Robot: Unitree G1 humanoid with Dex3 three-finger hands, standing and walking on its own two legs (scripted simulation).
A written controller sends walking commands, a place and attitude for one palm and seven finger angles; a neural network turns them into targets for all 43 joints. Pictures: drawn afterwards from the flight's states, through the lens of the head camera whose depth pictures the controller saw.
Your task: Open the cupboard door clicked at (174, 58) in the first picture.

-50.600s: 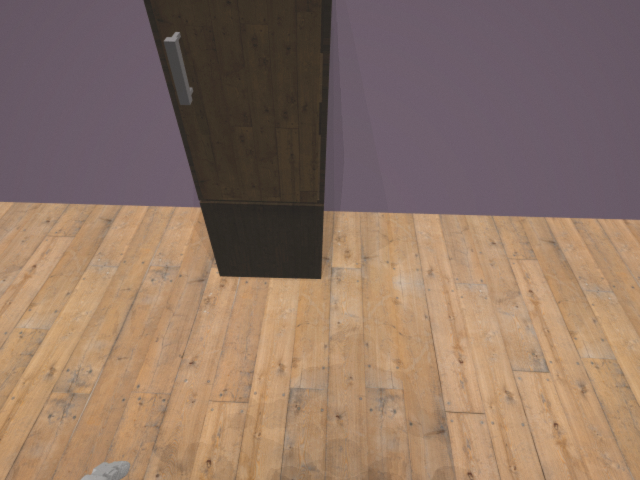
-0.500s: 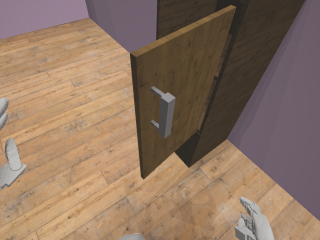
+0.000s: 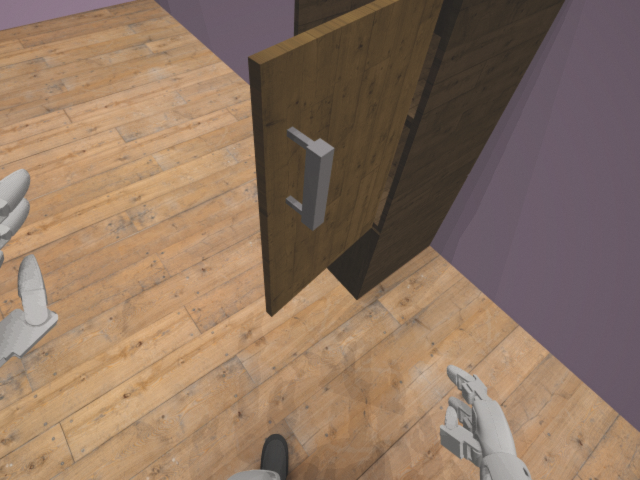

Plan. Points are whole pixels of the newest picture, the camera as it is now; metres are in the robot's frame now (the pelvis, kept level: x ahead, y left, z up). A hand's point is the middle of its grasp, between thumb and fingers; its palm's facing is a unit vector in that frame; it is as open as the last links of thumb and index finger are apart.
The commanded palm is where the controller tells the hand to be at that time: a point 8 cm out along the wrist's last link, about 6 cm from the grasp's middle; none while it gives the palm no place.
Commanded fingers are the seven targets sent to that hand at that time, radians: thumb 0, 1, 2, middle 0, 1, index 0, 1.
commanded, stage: step back with the hand held close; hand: left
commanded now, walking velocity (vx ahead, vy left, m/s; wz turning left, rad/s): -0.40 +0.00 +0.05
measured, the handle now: (304, 180) +0.47 +0.07 +0.08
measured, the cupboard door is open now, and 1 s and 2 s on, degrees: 98 98 98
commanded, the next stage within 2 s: stop stepping back and stand still in 0.02 s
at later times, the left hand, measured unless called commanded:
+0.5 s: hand out of the picture +0.10 +0.23 +0.16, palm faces +0.33 -0.81 -0.48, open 7.4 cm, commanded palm +0.06 +0.28 +0.18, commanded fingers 0.00 0.90 0.90 -0.20 -0.30 -0.20 -0.30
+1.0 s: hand out of the picture +0.07 +0.29 +0.16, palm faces +0.44 -0.77 -0.46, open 7.4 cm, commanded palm +0.01 +0.32 +0.18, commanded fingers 0.00 0.90 0.90 -0.20 -0.30 -0.20 -0.30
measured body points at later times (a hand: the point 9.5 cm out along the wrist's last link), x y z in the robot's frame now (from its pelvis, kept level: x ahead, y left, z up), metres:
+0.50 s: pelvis -0.08 -0.02 +0.00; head -0.08 +0.00 +0.45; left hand +0.08 +0.27 +0.19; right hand +0.05 -0.27 -0.08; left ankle -0.05 +0.09 -0.70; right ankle -0.11 -0.11 -0.74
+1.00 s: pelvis -0.12 +0.02 +0.00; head -0.11 +0.03 +0.45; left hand +0.04 +0.32 +0.19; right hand +0.07 -0.19 -0.07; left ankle -0.08 +0.12 -0.74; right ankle -0.11 -0.11 -0.74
